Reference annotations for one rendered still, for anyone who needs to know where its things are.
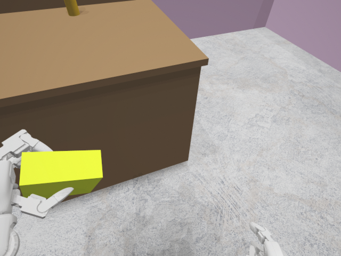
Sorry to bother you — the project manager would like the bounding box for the table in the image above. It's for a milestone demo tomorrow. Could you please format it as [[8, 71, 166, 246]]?
[[0, 0, 209, 202]]

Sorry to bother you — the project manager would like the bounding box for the left robot hand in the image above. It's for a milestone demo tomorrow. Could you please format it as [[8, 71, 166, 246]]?
[[0, 130, 74, 219]]

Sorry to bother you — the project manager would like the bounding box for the robot left forearm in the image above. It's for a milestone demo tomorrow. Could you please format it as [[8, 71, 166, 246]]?
[[0, 214, 20, 256]]

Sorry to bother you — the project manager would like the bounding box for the right robot hand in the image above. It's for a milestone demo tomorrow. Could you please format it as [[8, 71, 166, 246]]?
[[246, 222, 284, 256]]

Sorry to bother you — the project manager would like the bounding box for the sponge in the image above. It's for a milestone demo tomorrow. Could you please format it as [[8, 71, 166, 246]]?
[[19, 150, 103, 198]]

